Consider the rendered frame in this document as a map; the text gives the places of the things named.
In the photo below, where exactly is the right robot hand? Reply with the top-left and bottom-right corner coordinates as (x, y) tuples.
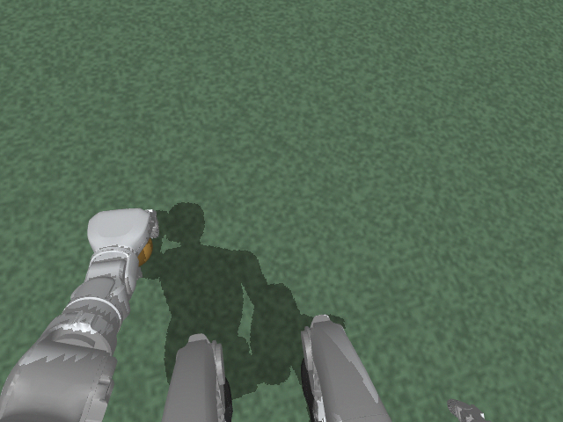
(447, 399), (492, 422)

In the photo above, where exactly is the left robot arm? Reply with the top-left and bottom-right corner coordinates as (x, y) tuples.
(0, 247), (139, 422)

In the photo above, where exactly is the left robot hand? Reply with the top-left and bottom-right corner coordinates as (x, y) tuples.
(87, 208), (159, 279)

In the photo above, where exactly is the right robot foot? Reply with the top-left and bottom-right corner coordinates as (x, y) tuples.
(301, 358), (321, 422)

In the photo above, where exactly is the ball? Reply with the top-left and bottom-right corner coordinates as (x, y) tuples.
(138, 238), (153, 266)

